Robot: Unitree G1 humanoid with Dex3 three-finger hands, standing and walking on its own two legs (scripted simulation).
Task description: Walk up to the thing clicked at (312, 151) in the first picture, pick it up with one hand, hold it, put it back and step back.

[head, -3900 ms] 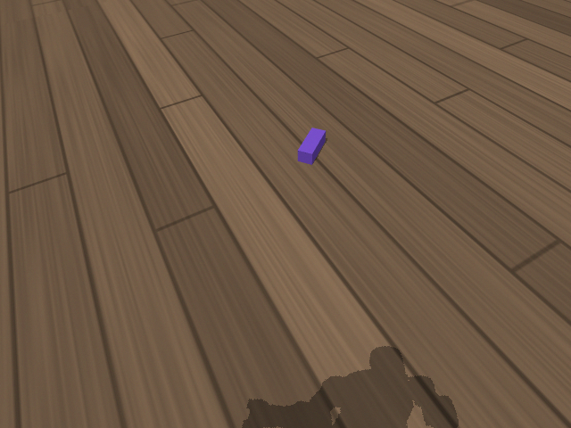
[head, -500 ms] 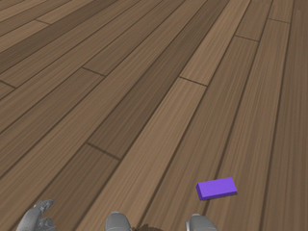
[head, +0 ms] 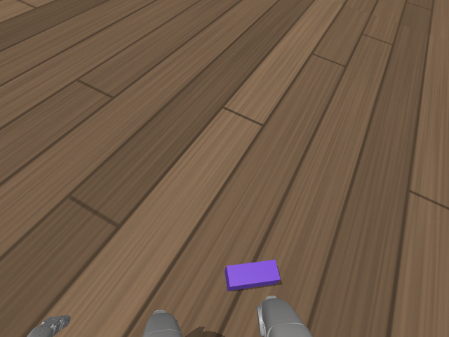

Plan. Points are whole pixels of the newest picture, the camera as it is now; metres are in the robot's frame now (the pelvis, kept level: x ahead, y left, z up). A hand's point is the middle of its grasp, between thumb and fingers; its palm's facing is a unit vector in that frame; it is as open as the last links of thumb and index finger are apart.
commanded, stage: walk up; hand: left
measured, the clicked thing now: (251, 275) +0.40 -0.17 -0.70
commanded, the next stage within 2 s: none
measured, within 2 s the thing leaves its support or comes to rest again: neither
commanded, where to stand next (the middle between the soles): +0.06 -0.47 m, yaw +7 degrees
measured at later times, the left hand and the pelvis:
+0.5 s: hand out of the picture +0.08 +0.09 -0.15, palm faces -0.04 -0.94 -0.34, open 7.4 cm; pelvis -0.01 -0.20 +0.00, yaw +3 degrees
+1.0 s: hand out of the picture +0.05 -0.14 -0.16, palm faces +0.02 -0.94 -0.33, open 7.4 cm; pelvis -0.03 -0.41 -0.01, yaw +4 degrees
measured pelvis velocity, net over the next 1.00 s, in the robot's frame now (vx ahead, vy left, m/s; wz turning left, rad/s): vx -0.03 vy -0.41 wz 0.08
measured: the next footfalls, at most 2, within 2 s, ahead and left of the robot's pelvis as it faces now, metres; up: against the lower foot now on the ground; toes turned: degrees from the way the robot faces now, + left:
right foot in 0.10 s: +0.09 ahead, -0.26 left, +0.00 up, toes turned +0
left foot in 0.36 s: +0.09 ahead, -0.07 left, +0.00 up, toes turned +6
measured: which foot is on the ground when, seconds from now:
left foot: down 0.00-0.12, up 0.14-0.34, down 0.36-0.74, up 0.76-0.94, down 0.96-1.00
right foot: up 0.00-0.08, down 0.10-0.36, up 0.38-0.70, down 0.72-0.96, up 0.98-1.00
